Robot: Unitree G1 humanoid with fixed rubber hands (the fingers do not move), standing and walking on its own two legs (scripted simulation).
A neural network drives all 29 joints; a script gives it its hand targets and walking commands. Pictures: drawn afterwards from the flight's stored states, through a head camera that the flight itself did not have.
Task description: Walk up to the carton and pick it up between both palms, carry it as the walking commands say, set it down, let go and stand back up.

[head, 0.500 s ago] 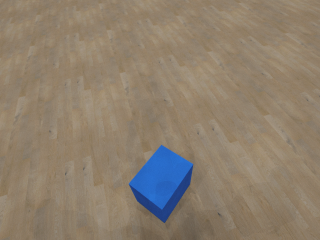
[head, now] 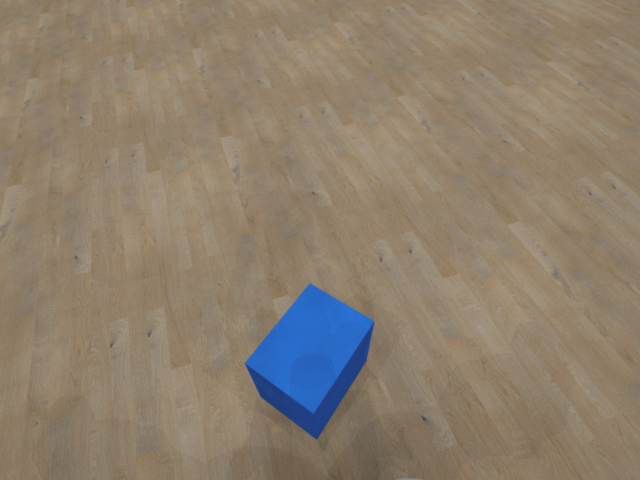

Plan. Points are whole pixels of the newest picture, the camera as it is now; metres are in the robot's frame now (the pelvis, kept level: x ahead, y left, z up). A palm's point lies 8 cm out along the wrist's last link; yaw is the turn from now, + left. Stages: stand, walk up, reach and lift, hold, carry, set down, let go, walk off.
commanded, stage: walk up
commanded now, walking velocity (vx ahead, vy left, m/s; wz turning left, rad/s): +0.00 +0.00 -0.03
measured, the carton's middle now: (313, 361) +0.49 +0.04 -0.63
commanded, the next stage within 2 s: none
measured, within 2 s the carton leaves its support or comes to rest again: neither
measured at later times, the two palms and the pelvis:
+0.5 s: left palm out of the picture +0.07 +0.30 -0.13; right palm out of the picture +0.01 -0.23 -0.14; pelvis -0.01 +0.04 -0.01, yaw -11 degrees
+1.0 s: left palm (88, 409) +0.24 +0.35 -0.11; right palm out of the picture -0.07 -0.08 -0.13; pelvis +0.01 +0.17 +0.00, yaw -26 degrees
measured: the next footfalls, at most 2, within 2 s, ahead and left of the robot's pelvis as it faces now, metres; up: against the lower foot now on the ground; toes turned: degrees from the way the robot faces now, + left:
left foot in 0.76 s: +0.06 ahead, +0.26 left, +0.00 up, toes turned -14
right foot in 1.02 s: +0.03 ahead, +0.08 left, +0.00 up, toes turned -33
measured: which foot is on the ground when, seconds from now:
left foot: down 0.00-0.48, up 0.50-0.74, down 0.76-1.00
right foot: down 0.00-0.76, up 0.78-1.00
